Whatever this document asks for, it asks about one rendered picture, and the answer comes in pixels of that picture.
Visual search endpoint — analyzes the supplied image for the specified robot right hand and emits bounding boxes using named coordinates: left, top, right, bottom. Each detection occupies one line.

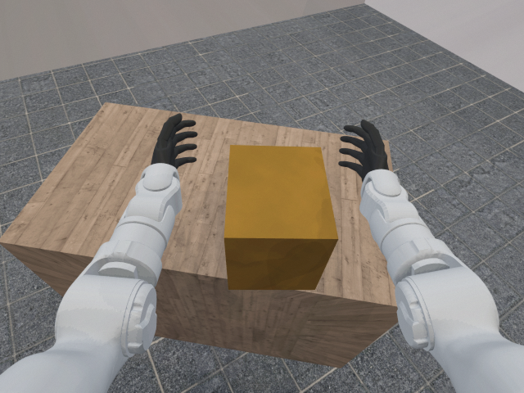
left=338, top=120, right=389, bottom=182

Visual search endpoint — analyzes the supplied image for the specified right robot upper arm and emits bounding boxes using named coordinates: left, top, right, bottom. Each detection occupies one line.
left=395, top=266, right=524, bottom=393

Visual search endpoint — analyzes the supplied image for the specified robot left hand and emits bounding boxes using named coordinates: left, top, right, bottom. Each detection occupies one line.
left=151, top=113, right=197, bottom=169

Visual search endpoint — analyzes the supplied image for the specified carton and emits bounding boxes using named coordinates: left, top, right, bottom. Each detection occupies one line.
left=224, top=145, right=338, bottom=290

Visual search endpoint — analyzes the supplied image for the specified left robot upper arm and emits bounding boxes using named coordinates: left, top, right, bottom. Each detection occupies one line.
left=0, top=274, right=157, bottom=393

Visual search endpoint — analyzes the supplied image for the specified pedestal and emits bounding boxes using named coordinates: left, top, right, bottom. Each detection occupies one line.
left=0, top=102, right=398, bottom=368

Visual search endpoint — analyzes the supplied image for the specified left robot forearm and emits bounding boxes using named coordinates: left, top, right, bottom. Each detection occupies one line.
left=55, top=163, right=183, bottom=339

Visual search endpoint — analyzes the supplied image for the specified right robot forearm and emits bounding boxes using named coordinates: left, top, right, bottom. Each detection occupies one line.
left=359, top=169, right=499, bottom=329

